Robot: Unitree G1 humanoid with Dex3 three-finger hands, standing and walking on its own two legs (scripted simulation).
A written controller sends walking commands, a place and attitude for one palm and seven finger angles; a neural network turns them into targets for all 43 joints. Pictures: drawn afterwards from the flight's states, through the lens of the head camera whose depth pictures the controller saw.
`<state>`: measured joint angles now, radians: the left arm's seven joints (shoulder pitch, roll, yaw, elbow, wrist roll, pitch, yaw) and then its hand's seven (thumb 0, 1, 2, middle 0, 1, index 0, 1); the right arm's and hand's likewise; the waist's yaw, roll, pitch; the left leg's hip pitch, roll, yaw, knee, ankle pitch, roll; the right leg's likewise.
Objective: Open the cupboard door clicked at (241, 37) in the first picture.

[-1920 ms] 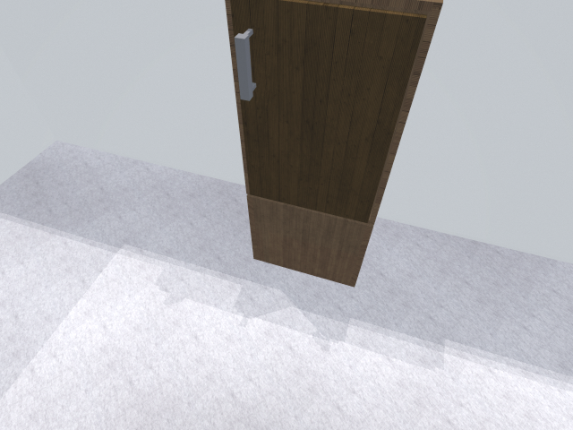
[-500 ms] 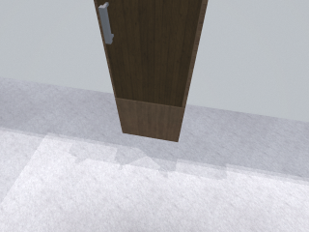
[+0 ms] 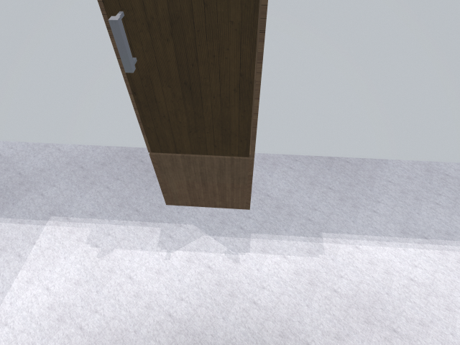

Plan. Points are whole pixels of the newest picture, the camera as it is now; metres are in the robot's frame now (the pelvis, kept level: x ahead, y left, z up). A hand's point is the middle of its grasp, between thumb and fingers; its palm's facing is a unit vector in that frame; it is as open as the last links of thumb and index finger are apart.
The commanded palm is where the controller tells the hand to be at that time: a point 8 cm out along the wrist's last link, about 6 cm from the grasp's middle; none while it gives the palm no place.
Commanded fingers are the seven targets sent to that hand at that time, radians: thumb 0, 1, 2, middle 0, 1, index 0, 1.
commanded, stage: take the last steps up to it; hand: left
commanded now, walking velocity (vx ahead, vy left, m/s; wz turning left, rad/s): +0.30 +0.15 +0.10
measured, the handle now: (125, 42) +0.81 +0.33 +0.12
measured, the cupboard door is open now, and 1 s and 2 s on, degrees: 0 0 0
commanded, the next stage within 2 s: come to a stop and stand still in 0.62 s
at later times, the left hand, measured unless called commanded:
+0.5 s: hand out of the picture +0.13 +0.24 -0.17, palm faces +0.06 -0.98 -0.19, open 7.4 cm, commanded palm none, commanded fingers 0.00 0.90 0.90 -0.20 -0.30 -0.20 -0.30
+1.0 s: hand (119, 285) +0.26 +0.27 -0.18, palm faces +0.10 -0.97 -0.22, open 7.3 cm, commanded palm none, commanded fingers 0.00 0.90 0.90 -0.20 -0.30 -0.20 -0.30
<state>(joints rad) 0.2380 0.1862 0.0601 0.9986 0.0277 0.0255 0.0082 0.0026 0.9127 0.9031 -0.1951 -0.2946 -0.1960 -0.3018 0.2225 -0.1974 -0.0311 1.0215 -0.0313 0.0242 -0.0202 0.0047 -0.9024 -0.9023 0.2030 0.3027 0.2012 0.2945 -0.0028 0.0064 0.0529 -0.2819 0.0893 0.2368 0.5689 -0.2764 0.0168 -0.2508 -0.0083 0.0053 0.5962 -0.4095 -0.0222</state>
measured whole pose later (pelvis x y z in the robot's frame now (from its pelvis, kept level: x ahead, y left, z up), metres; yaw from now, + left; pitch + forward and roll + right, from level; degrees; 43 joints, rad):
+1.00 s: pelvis +0.25 +0.09 +0.00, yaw +2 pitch +0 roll +0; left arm 0.23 0.17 0.06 1.05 0.01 0.02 0.05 0.00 0.93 0.90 -0.20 -0.29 -0.20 -0.30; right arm 0.20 -0.18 -0.03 1.03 -0.02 0.01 -0.03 0.01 -0.93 -0.90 0.20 0.30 0.20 0.29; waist 0.01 -0.02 0.08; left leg -0.30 0.05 0.08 0.56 -0.26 0.00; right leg -0.26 -0.04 -0.07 0.64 -0.40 0.00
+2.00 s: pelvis +0.22 +0.05 +0.01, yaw +1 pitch -1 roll -1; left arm 0.31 0.12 -0.01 1.12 0.01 -0.03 0.04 0.00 0.91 0.90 -0.20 -0.29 -0.20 -0.30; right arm 0.32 -0.15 0.00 1.07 -0.02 -0.02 -0.02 0.01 -0.91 -0.90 0.20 0.30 0.20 0.29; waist -0.02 0.04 0.02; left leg -0.19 0.01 0.03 0.52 -0.31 0.01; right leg -0.22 0.03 -0.03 0.49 -0.26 -0.03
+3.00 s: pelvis +0.27 +0.10 +0.00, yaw +0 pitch +0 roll +1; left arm 0.18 0.15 0.03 1.02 0.01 0.01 0.04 0.00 0.91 0.90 -0.19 -0.29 -0.19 -0.30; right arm 0.35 -0.13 0.01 1.06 -0.03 -0.03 -0.04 0.00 -0.90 -0.90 0.20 0.30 0.20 0.29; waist -0.01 0.01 0.08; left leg -0.10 -0.09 0.07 0.44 -0.35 0.09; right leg -0.36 -0.04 -0.07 0.70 -0.36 -0.02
